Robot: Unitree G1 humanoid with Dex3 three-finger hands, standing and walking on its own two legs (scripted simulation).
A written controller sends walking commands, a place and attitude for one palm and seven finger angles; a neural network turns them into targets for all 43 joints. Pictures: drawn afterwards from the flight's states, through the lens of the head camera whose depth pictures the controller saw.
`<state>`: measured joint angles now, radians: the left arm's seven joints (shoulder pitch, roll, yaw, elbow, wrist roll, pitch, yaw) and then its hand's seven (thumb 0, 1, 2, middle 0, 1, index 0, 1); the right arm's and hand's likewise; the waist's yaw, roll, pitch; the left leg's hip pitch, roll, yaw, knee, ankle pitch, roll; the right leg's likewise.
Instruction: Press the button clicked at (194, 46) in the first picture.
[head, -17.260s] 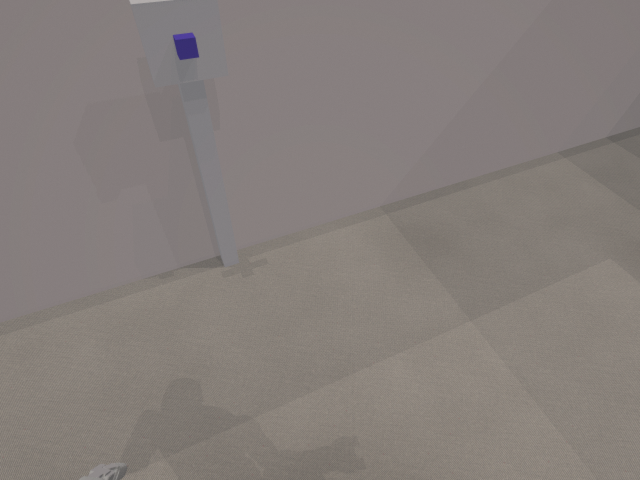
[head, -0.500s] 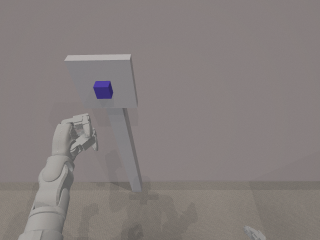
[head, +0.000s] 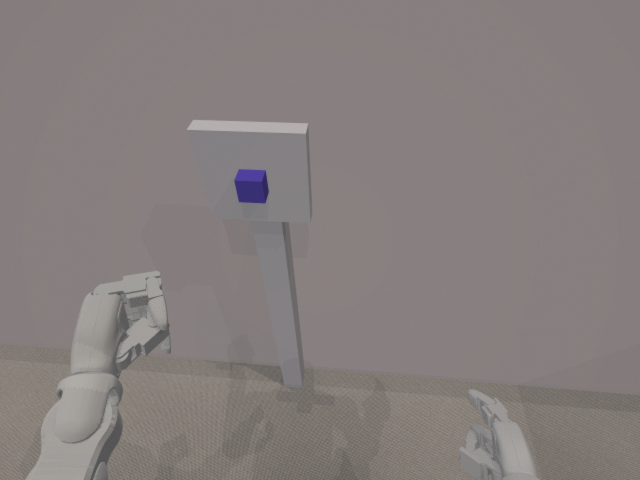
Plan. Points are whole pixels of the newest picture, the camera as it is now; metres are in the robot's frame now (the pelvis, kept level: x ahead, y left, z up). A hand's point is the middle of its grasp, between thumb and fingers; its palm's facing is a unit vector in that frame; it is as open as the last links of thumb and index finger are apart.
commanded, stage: draw the hand back to the body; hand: left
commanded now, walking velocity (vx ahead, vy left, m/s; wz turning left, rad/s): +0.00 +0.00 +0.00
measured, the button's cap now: (252, 185) +0.52 +0.17 +0.09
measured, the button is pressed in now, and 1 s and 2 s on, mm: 0 0 0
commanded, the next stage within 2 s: step back with the hand held close in 0.70 s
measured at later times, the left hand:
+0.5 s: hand (82, 343) +0.19 +0.24 +0.16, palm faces +0.39 -0.82 -0.42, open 3.1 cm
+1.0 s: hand (94, 334) +0.20 +0.24 +0.16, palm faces +0.35 -0.82 -0.45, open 3.1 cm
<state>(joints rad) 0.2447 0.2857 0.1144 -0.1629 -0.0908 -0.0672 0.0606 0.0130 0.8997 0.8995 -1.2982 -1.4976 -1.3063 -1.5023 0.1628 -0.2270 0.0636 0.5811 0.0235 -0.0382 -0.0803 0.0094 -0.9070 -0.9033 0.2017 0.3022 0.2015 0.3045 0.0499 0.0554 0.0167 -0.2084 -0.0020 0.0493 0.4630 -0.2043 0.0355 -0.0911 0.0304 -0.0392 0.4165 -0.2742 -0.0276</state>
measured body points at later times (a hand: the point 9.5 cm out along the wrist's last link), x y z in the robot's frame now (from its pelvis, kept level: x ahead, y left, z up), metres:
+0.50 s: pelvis +0.02 +0.00 +0.00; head +0.00 -0.02 +0.45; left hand +0.16 +0.28 +0.19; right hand +0.21 -0.21 -0.08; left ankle +0.03 +0.09 -0.74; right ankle -0.03 -0.10 -0.74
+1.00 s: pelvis +0.01 +0.00 +0.00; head +0.01 -0.02 +0.45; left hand +0.18 +0.28 +0.18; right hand +0.19 -0.23 -0.08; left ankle +0.03 +0.09 -0.74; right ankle -0.03 -0.10 -0.74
